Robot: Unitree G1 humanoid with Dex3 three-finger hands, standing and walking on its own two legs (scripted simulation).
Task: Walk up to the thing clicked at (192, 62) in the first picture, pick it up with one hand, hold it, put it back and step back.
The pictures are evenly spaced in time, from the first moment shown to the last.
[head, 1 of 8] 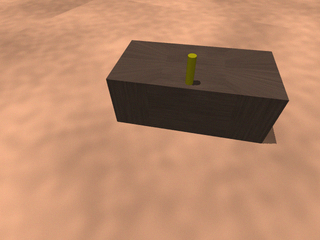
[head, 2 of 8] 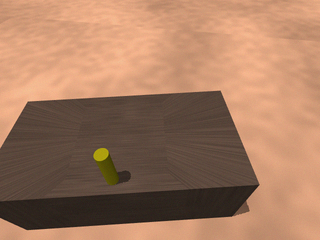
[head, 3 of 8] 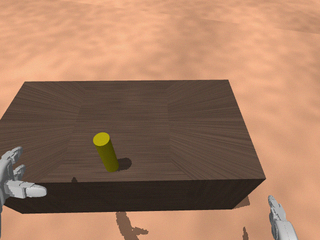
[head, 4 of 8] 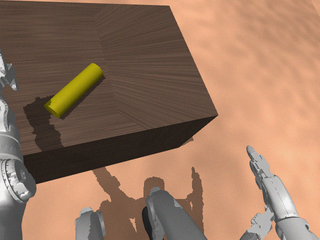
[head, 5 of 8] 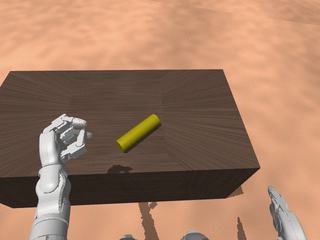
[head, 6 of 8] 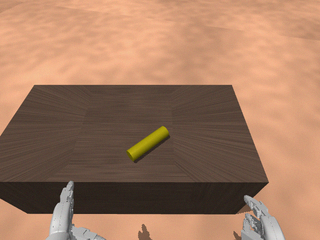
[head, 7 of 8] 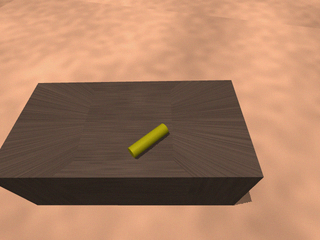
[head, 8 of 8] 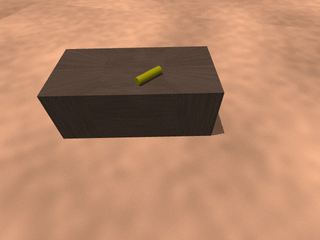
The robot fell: no
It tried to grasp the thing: yes
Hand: left
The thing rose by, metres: 0.00
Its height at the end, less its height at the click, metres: -0.07
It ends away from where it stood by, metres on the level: 0.17
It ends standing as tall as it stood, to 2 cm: no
